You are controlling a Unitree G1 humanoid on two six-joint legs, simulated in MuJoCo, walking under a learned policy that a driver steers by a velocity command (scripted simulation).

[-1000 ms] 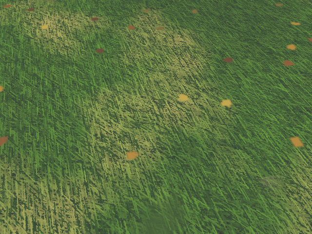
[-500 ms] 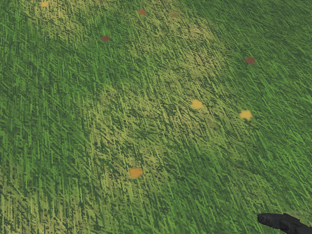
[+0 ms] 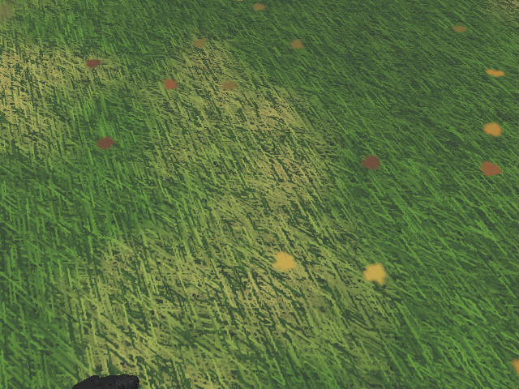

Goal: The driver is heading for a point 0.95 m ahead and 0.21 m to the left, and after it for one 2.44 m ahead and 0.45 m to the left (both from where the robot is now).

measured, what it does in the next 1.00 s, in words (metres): walks ahead: right foot, then left foot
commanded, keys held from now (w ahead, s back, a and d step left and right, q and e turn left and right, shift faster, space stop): w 0.88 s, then w+q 0.12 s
